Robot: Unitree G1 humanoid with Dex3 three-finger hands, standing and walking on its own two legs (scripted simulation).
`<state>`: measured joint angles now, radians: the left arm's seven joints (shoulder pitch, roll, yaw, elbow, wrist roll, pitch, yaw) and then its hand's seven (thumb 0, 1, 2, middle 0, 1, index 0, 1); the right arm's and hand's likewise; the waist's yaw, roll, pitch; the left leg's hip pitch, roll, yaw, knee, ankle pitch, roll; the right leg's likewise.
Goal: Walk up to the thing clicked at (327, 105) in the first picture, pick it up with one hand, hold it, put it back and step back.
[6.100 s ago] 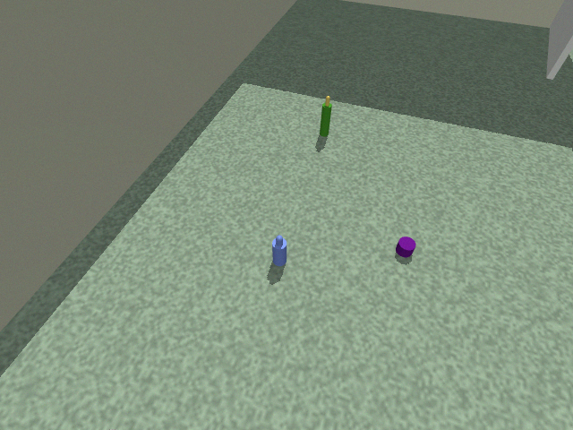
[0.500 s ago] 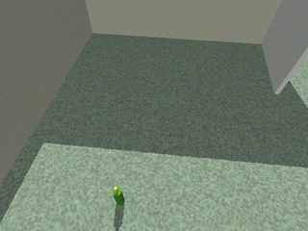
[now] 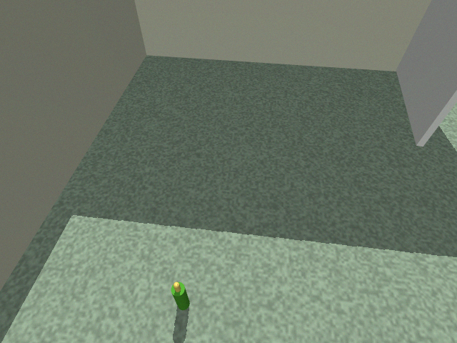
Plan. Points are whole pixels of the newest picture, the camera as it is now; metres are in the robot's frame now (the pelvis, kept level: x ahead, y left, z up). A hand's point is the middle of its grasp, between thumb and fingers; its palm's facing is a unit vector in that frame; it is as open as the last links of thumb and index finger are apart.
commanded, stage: stand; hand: left
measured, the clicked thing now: (180, 294) +0.39 +0.19 -0.66
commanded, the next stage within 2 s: none
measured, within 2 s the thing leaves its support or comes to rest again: neither
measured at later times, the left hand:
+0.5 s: hand out of the picture +0.09 +0.25 -0.16, palm faces -0.02 -0.94 -0.34, open 7.4 cm
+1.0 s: hand out of the picture +0.10 +0.24 -0.15, palm faces -0.03 -0.94 -0.34, open 7.4 cm
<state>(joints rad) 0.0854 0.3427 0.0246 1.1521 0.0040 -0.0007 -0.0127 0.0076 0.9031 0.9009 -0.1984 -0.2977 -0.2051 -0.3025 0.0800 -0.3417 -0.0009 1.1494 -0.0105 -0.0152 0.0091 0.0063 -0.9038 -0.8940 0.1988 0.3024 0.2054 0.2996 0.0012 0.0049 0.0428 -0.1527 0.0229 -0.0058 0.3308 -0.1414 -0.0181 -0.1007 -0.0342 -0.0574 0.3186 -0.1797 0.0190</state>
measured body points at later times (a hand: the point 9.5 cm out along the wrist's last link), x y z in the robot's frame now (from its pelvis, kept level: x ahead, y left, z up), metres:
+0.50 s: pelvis +0.01 -0.01 +0.00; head +0.02 -0.01 +0.45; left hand +0.09 +0.30 -0.13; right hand +0.08 -0.31 -0.13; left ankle +0.03 +0.13 -0.75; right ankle +0.00 -0.13 -0.75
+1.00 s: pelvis +0.02 -0.01 +0.00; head +0.02 -0.01 +0.45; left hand +0.10 +0.29 -0.13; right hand +0.09 -0.31 -0.13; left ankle +0.03 +0.13 -0.75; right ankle +0.00 -0.13 -0.75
